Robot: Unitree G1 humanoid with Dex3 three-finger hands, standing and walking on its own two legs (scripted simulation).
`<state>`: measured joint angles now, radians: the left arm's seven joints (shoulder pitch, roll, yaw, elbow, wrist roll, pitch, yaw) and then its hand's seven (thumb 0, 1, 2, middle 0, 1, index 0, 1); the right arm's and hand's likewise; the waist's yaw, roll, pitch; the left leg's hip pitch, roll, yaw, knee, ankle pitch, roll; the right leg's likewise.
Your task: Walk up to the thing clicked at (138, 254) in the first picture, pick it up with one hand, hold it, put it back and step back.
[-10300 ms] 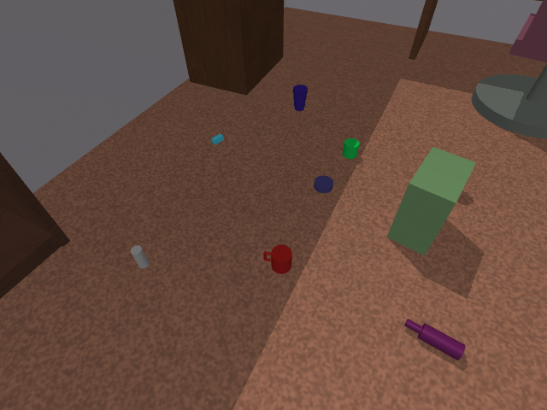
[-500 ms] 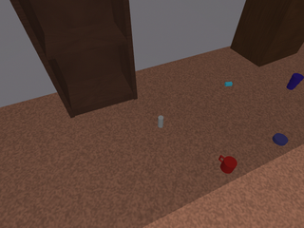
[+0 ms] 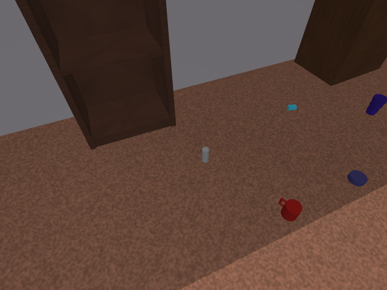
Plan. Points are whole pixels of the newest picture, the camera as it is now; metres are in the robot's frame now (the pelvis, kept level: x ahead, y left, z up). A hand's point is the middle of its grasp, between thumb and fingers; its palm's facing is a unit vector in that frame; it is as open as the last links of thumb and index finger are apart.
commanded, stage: stand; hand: left
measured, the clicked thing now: (205, 154) +1.04 -0.05 -0.73
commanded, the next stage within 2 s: walk up in 0.60 s
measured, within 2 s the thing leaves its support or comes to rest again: neither
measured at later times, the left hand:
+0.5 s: hand out of the picture +0.07 +0.25 -0.16, palm faces -0.03 -0.94 -0.35, open 7.4 cm
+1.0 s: hand (46, 267) +0.22 +0.37 -0.15, palm faces -0.35 -0.81 -0.47, open 7.4 cm
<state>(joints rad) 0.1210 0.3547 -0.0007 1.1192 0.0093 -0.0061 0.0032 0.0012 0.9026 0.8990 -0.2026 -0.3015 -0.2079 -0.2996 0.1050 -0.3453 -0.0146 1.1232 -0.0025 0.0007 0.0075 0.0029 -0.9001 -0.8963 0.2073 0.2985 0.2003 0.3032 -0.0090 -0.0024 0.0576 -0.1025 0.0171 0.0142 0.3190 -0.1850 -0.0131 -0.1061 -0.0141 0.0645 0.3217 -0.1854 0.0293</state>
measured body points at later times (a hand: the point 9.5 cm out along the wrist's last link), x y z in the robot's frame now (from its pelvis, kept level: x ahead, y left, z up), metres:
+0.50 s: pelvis +0.00 +0.00 +0.00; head +0.01 +0.00 +0.45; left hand +0.07 +0.30 -0.13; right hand +0.07 -0.30 -0.13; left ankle -0.01 +0.13 -0.75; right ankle +0.00 -0.14 -0.75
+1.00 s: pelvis +0.07 +0.10 -0.01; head +0.11 +0.08 +0.44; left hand +0.24 +0.41 -0.11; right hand +0.02 -0.24 -0.11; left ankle +0.05 +0.19 -0.75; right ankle +0.04 -0.05 -0.69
